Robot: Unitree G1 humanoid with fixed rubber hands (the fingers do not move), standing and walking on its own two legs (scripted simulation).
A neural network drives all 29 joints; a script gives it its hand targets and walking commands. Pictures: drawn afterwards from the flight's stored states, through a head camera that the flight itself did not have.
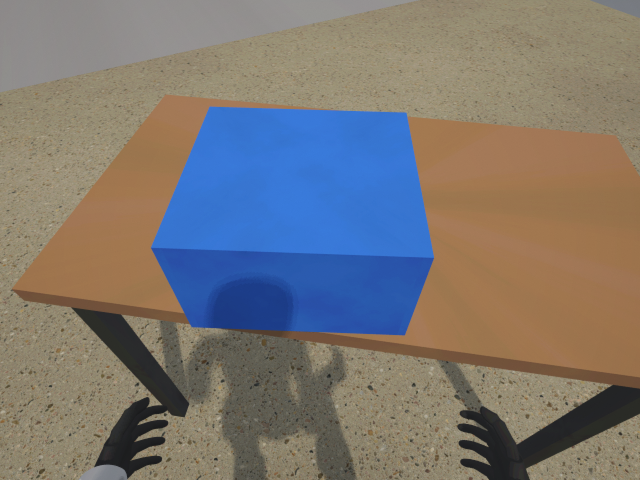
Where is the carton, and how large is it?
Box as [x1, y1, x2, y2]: [151, 107, 433, 334]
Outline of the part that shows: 209,107 151,246 191,326 404,334 433,259 406,113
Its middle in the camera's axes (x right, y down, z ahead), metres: -0.03 -0.04 +0.58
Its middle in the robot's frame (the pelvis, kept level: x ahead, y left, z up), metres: +0.46 +0.03 +0.05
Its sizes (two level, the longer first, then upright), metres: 0.308 0.286 0.182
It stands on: a table, 0.73 m high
